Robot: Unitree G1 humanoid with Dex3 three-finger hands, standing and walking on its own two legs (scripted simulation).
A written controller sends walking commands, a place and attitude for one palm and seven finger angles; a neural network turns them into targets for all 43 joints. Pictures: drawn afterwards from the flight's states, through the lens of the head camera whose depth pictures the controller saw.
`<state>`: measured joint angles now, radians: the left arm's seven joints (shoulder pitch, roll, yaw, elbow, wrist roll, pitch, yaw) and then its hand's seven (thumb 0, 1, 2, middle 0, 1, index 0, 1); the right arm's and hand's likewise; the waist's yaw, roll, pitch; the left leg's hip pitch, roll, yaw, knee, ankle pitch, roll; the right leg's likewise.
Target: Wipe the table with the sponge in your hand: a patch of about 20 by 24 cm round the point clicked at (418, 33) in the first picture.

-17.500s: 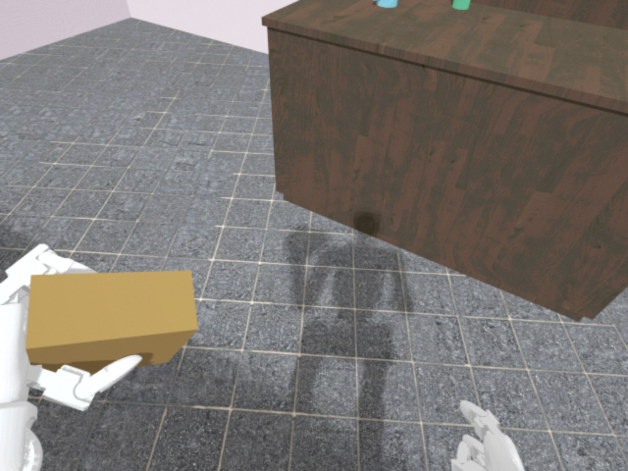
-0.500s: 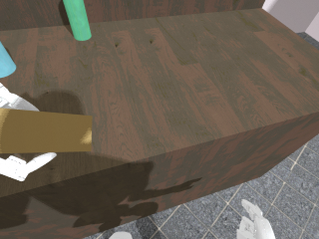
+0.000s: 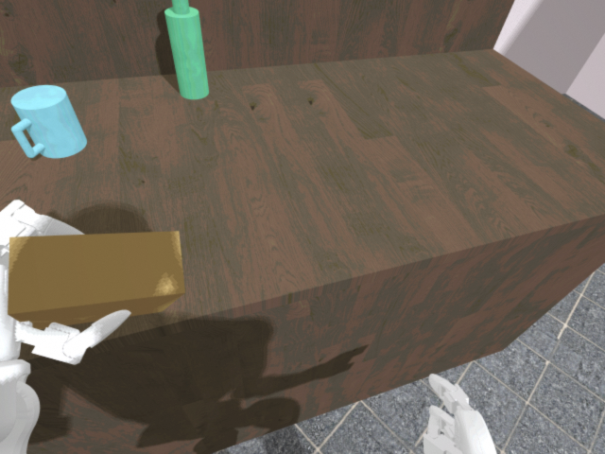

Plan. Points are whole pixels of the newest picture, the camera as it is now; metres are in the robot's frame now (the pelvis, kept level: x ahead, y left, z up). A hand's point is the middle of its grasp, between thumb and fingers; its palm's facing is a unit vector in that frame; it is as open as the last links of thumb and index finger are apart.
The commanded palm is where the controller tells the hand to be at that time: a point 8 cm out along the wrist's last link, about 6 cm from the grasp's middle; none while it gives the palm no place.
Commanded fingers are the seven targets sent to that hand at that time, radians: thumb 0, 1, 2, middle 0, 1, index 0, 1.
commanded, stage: come to a stop and stand still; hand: left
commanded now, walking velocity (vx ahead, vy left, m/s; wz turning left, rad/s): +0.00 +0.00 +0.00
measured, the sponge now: (126, 280) +0.24 +0.21 +0.15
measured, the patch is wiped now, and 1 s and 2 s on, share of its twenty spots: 0.00 0.00 0.00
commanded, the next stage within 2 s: look again from close up in 0.26 s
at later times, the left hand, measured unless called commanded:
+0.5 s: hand (82, 274) +0.23 +0.25 +0.17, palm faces +0.46 -0.82 -0.33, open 10.3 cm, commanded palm +0.17 +0.27 +0.18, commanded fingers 0.00 0.10 1.30 -1.20 -1.60 -1.20 -1.60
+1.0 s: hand (100, 258) +0.25 +0.24 +0.17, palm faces +0.45 -0.82 -0.35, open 10.3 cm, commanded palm +0.19 +0.27 +0.18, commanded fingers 0.00 0.10 1.30 -1.20 -1.60 -1.20 -1.60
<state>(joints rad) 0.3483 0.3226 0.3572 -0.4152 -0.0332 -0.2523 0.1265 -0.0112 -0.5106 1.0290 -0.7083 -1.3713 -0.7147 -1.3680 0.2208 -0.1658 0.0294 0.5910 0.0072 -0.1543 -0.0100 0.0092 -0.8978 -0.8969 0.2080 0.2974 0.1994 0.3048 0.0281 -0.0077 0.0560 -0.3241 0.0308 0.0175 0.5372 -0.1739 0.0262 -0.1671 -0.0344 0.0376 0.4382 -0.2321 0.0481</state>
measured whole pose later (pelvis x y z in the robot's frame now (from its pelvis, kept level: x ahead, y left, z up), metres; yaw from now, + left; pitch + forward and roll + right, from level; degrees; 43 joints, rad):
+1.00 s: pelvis +0.04 -0.02 +0.00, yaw +2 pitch -1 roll -1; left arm 0.42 0.34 0.37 -0.51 -0.05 -0.19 0.14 -0.02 -0.51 1.03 -0.71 -1.37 -0.72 -1.37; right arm 0.16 -0.19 0.00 0.59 0.02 -0.09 -0.03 0.01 -0.90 -0.90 0.21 0.30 0.20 0.30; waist 0.03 0.00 0.09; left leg -0.28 0.02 -0.01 0.51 -0.20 0.00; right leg -0.12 -0.02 0.04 0.42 -0.28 0.05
